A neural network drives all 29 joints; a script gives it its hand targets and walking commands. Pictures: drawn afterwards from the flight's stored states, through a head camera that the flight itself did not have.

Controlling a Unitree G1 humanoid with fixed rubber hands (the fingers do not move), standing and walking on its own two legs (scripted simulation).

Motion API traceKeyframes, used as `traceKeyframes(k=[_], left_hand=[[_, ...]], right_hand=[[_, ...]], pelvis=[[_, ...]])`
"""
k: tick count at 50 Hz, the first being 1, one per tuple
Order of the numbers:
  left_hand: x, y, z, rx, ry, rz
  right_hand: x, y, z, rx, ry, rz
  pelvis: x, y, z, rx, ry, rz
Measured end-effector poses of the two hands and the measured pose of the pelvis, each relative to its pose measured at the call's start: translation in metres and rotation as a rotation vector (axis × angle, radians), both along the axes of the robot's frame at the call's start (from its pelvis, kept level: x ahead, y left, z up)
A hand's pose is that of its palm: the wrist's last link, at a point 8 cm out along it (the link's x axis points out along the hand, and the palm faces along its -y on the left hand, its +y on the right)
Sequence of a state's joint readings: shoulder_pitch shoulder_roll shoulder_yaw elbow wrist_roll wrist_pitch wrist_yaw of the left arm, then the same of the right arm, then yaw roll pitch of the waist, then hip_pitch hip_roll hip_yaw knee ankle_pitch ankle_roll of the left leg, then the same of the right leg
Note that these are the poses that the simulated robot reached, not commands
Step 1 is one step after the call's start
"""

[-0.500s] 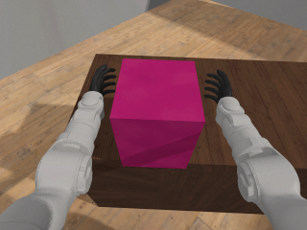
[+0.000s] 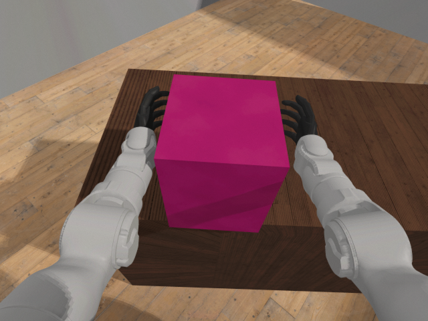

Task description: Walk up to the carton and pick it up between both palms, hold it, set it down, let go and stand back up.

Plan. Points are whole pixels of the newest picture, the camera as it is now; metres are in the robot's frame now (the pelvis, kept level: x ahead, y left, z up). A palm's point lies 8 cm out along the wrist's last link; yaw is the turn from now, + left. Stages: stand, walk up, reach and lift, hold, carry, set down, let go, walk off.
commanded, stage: reach and lift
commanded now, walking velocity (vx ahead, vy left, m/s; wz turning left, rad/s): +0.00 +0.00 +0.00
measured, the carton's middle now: (218, 158) +0.42 +0.02 +0.04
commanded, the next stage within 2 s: none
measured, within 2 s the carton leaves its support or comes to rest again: leaves its support in 1.94 s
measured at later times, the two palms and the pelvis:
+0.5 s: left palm (143, 132) +0.42 +0.17 +0.11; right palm (297, 140) +0.42 -0.13 +0.11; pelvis +0.01 +0.00 +0.01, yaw +1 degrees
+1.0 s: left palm (141, 138) +0.41 +0.17 +0.10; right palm (297, 144) +0.41 -0.13 +0.11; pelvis +0.01 +0.01 +0.01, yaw +1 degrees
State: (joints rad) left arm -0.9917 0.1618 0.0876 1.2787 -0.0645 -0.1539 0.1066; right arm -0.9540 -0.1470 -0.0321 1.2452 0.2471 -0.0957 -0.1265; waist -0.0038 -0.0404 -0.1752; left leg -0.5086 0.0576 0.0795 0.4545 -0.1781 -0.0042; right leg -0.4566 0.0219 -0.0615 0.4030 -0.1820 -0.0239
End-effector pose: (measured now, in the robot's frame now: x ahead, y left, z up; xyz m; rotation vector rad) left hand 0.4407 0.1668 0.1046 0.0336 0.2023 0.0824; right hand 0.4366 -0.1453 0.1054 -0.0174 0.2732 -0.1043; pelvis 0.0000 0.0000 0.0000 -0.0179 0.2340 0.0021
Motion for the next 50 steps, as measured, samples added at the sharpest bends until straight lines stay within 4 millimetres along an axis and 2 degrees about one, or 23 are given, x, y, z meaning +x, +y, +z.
traceKeyframes(k=[6,17,32,50], left_hand=[[0.000,-0.002,0.000,0.001,-0.001,0.021],[-0.004,-0.003,0.002,0.004,-0.011,0.028],[-0.030,0.003,0.000,-0.016,-0.018,0.008],[-0.029,0.003,-0.001,-0.011,0.001,0.005]], right_hand=[[0.003,0.016,-0.002,0.014,-0.005,0.009],[-0.002,0.018,-0.002,0.007,-0.030,-0.036],[-0.025,0.021,0.004,-0.048,-0.096,0.008],[-0.025,0.020,0.003,-0.042,-0.095,0.009]], pelvis=[[0.000,0.002,0.001,0.000,-0.006,-0.002],[0.003,0.003,0.007,0.000,-0.066,0.000],[0.013,0.005,0.012,0.014,-0.235,0.016],[0.015,0.005,0.012,0.015,-0.219,0.015]])
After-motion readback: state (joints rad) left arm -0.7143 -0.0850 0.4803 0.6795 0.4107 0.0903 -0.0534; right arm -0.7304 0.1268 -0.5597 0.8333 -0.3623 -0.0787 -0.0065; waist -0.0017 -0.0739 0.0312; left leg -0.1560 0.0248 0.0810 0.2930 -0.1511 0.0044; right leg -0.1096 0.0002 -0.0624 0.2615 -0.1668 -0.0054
